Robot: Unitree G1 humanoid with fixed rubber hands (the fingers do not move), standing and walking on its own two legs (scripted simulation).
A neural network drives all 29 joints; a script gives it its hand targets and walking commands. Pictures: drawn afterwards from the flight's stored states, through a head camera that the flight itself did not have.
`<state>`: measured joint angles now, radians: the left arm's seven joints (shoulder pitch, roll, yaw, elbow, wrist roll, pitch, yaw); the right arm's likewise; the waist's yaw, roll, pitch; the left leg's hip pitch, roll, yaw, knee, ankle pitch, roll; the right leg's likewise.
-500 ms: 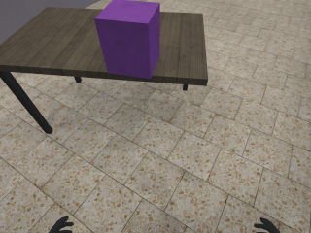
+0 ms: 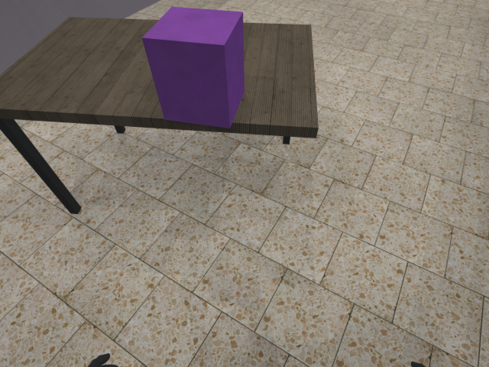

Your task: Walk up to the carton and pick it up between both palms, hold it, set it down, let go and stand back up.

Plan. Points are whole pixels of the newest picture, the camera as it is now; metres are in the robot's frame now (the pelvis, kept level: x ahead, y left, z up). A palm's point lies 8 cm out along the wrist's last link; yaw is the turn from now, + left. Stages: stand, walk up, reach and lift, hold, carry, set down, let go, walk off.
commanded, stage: stand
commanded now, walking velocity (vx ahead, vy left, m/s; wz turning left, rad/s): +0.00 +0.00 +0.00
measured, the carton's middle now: (201, 68) +0.88 +0.16 +0.02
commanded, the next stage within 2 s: walk up in 0.22 s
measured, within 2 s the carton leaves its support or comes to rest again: neither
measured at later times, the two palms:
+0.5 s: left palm out of the picture +0.10 +0.29 -0.11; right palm out of the picture +0.10 -0.30 -0.11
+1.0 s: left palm (45, 318) +0.22 +0.40 -0.11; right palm out of the picture +0.14 -0.25 -0.12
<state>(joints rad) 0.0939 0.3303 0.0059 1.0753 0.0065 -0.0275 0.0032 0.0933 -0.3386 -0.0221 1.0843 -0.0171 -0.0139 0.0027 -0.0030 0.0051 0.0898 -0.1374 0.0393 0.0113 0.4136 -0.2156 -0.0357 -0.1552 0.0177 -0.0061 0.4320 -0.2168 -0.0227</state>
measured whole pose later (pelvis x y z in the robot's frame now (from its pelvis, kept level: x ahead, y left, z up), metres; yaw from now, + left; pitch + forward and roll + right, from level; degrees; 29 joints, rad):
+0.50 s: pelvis +0.01 +0.00 +0.00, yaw +0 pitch -3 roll +0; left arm 0.11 0.33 0.03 1.05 0.01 -0.04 -0.01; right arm 0.10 -0.35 -0.05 1.04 -0.03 -0.01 0.03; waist 0.00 0.01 0.08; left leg -0.16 0.05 0.01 0.51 -0.37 -0.01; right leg -0.14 0.03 0.00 0.41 -0.22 -0.03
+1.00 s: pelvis +0.12 +0.08 -0.02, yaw -5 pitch -5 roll +2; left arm 0.25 0.43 0.06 0.92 0.00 -0.08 -0.03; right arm 0.30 -0.42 -0.11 0.83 -0.03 -0.03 0.08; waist -0.03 -0.03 0.12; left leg -0.16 0.00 0.15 0.64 -0.39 0.02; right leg -0.41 -0.03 -0.03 0.87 -0.43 -0.02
